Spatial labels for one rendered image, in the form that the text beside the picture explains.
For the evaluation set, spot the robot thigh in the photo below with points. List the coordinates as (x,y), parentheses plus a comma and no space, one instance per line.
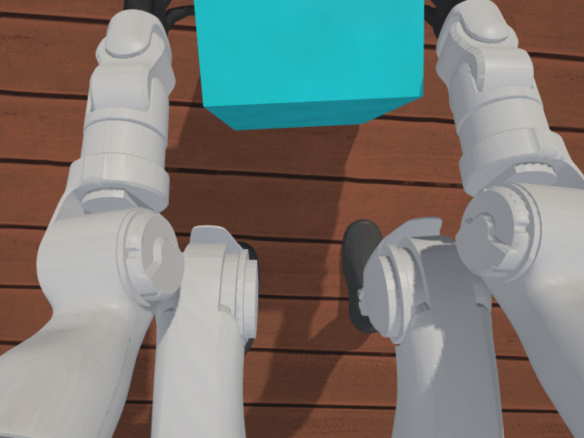
(199,360)
(447,381)

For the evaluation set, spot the carton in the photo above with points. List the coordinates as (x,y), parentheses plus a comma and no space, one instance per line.
(269,64)

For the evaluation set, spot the left robot upper arm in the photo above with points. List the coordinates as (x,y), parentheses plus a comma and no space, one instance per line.
(104,275)

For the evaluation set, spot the right robot forearm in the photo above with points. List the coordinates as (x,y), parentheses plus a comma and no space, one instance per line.
(498,112)

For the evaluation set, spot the robot left thigh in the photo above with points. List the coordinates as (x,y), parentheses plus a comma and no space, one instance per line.
(199,360)

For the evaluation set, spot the left robot forearm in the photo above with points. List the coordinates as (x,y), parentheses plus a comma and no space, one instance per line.
(125,132)

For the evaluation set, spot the right robot upper arm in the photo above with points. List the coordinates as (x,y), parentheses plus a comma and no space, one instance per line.
(526,241)

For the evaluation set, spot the robot right hand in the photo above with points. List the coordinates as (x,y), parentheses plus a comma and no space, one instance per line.
(435,17)

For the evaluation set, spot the robot right thigh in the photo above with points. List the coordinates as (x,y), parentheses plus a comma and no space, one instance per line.
(447,381)

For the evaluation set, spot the robot left hand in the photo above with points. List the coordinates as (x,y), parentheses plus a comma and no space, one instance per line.
(157,8)

